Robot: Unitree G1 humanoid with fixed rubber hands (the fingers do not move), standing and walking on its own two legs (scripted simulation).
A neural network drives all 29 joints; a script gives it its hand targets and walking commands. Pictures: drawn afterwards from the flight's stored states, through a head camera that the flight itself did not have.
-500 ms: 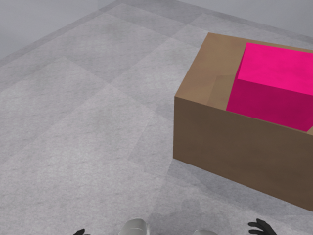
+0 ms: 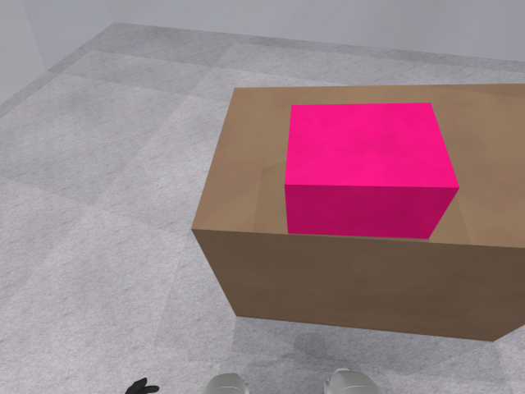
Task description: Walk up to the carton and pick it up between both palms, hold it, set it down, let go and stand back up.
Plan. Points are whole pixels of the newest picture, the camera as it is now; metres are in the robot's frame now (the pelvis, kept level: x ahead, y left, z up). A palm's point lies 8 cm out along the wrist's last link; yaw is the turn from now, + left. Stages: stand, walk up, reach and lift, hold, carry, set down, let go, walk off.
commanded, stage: walk up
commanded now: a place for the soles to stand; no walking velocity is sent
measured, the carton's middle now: (357, 169) +0.54 -0.15 -0.04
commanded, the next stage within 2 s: none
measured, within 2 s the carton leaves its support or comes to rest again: neither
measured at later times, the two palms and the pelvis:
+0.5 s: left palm (148, 353) +0.19 +0.24 -0.08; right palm (471, 356) +0.18 -0.27 -0.08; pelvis +0.07 +0.00 +0.02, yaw -7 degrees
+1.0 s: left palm (150, 327) +0.23 +0.25 -0.08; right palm out of the picture +0.09 -0.26 -0.09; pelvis +0.08 +0.02 +0.02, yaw -14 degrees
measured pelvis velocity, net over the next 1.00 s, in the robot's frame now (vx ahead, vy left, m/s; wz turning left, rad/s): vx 0.08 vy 0.02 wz -0.24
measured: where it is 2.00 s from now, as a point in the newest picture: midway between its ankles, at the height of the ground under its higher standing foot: outside the picture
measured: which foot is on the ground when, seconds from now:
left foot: up 0.00-0.20, down 0.22-1.00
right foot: down 0.00-1.00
